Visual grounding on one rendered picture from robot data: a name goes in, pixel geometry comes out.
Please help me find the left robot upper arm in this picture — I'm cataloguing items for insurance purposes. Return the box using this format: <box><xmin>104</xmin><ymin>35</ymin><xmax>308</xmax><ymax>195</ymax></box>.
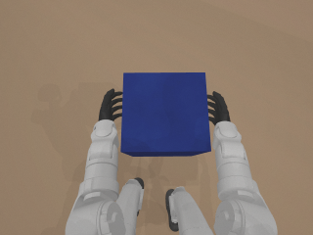
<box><xmin>66</xmin><ymin>200</ymin><xmax>126</xmax><ymax>235</ymax></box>

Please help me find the robot left forearm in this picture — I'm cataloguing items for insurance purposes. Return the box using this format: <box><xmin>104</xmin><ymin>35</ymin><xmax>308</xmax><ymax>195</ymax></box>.
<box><xmin>65</xmin><ymin>119</ymin><xmax>119</xmax><ymax>235</ymax></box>

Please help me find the robot right foot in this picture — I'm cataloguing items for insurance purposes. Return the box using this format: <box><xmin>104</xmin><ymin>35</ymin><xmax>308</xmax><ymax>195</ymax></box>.
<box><xmin>165</xmin><ymin>189</ymin><xmax>179</xmax><ymax>232</ymax></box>

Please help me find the robot foot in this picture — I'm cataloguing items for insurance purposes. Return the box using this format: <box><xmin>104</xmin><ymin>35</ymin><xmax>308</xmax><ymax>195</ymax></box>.
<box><xmin>134</xmin><ymin>177</ymin><xmax>144</xmax><ymax>216</ymax></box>
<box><xmin>165</xmin><ymin>189</ymin><xmax>179</xmax><ymax>232</ymax></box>

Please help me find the right robot upper arm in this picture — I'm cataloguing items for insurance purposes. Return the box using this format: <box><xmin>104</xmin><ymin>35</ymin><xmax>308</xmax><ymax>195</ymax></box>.
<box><xmin>213</xmin><ymin>198</ymin><xmax>278</xmax><ymax>235</ymax></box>

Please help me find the carton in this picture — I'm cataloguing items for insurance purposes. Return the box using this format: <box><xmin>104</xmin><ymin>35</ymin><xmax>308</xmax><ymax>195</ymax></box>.
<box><xmin>120</xmin><ymin>72</ymin><xmax>211</xmax><ymax>157</ymax></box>

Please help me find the robot left foot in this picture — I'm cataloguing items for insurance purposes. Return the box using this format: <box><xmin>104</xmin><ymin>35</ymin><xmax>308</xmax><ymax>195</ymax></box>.
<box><xmin>134</xmin><ymin>177</ymin><xmax>144</xmax><ymax>216</ymax></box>

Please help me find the robot right hand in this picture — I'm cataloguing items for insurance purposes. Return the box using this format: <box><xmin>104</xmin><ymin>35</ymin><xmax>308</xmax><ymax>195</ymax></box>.
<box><xmin>206</xmin><ymin>91</ymin><xmax>231</xmax><ymax>125</ymax></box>

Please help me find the robot left hand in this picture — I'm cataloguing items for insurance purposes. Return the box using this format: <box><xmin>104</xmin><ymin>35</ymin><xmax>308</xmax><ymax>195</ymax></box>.
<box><xmin>98</xmin><ymin>89</ymin><xmax>123</xmax><ymax>121</ymax></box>

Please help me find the robot right forearm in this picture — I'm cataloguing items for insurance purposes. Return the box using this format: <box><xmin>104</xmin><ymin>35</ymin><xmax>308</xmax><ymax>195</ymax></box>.
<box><xmin>212</xmin><ymin>120</ymin><xmax>278</xmax><ymax>230</ymax></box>

